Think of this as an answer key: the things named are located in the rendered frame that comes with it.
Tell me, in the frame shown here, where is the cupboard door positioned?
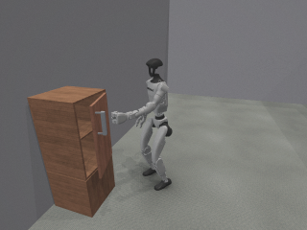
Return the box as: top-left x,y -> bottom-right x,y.
89,92 -> 112,179

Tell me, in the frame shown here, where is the robot left forearm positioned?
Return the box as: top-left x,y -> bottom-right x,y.
126,103 -> 155,120

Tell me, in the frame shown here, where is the left robot foot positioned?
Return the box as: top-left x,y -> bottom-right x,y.
154,177 -> 172,191

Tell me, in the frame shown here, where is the handle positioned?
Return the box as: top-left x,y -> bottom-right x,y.
95,111 -> 107,136

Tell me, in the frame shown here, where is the left robot upper arm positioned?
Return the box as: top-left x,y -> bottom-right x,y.
146,82 -> 169,108

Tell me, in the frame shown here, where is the left robot hand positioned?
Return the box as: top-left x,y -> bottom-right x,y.
111,111 -> 128,125

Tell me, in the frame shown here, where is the right robot hand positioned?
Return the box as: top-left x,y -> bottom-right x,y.
135,115 -> 147,128

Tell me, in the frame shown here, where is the humanoid robot head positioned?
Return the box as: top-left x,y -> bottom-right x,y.
146,58 -> 164,83

